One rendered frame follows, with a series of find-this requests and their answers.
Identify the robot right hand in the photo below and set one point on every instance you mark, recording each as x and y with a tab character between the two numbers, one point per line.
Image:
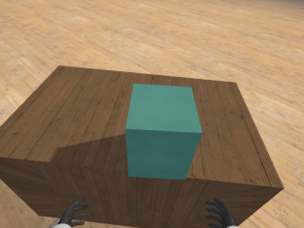
225	218

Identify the robot left hand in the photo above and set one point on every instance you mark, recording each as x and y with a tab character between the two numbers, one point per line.
69	215

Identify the pedestal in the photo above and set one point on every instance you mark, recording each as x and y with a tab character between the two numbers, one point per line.
67	142

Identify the carton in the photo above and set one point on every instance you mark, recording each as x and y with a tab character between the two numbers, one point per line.
162	131

